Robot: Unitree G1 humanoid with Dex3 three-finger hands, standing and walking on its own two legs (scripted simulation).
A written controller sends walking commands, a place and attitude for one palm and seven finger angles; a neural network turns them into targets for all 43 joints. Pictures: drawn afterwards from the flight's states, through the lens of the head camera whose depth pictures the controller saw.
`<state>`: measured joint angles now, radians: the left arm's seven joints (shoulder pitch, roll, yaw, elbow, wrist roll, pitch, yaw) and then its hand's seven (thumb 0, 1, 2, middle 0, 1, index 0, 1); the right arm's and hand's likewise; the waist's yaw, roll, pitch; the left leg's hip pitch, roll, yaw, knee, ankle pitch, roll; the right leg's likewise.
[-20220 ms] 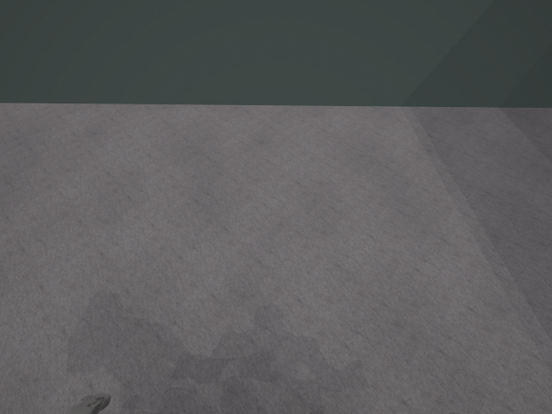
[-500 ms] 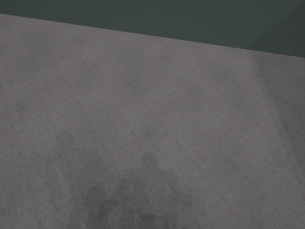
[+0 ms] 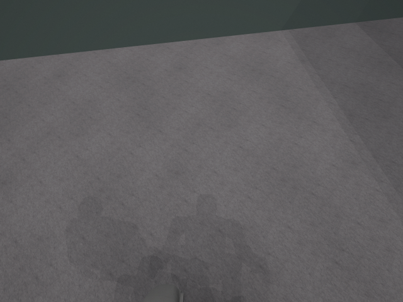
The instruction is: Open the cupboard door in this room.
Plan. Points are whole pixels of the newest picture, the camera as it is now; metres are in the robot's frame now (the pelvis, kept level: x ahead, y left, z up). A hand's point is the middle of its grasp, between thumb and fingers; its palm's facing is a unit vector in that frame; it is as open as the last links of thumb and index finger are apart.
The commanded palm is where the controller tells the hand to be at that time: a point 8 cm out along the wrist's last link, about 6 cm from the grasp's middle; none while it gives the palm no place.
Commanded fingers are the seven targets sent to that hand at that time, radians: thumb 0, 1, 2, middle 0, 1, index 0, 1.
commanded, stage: turn or walk to find it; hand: left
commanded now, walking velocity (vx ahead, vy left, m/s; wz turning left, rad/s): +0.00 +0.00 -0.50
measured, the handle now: out of the picture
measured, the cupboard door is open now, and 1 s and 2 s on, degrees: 0 0 0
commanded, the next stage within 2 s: none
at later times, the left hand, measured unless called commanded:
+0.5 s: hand out of the picture +0.10 +0.26 -0.17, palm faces -0.17 -0.96 -0.23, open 7.4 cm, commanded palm none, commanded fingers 0.00 0.90 0.90 -0.20 -0.30 -0.20 -0.30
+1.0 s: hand (160, 293) +0.15 +0.12 -0.15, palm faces -0.50 -0.82 -0.27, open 7.4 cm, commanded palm none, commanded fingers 0.00 0.90 0.90 -0.20 -0.30 -0.20 -0.30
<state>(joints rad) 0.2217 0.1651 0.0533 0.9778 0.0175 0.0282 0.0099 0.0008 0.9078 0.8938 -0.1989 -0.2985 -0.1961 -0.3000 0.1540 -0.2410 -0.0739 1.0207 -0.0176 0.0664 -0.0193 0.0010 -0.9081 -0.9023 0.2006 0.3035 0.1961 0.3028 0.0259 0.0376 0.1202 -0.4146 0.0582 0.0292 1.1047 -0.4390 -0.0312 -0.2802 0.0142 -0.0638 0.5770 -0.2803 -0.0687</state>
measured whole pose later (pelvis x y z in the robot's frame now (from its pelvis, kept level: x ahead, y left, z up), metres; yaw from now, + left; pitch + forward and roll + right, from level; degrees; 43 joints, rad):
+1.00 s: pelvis -0.05 +0.01 +0.00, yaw -31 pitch -1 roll +2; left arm 0.12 0.18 0.04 0.91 0.01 0.03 0.00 0.00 0.91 0.89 -0.20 -0.30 -0.20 -0.30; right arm 0.25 -0.25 -0.07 0.99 -0.02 0.07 -0.02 0.00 -0.90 -0.90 0.20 0.30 0.20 0.30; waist -0.03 0.05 0.11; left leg -0.42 0.12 0.07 1.08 -0.49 -0.05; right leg -0.29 -0.01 -0.07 0.63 -0.32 -0.06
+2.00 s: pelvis -0.01 -0.04 +0.00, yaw -62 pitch +1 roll +0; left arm 0.10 0.21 0.06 0.96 0.03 0.05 -0.05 0.01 0.91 0.89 -0.19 -0.30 -0.19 -0.30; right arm 0.49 -0.17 -0.04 1.07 -0.04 -0.05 -0.02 0.00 -0.90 -0.90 0.20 0.30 0.20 0.30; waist -0.07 0.00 0.07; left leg 0.04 0.13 0.30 0.39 -0.41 -0.08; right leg -0.54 -0.09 -0.11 0.80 -0.29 0.02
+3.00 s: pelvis +0.16 -0.44 +0.01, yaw -69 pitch -1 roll +1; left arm 0.18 0.19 0.07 1.03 0.03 -0.01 -0.01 0.00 0.91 0.89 -0.19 -0.30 -0.19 -0.30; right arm 0.38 -0.17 -0.04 1.12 -0.02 -0.07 -0.02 -0.01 -0.93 -0.90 0.20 0.30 0.20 0.30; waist 0.00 -0.04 0.03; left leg -0.08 0.00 0.18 0.38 -0.27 0.04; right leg -0.64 -0.15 -0.02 1.13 -0.16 0.03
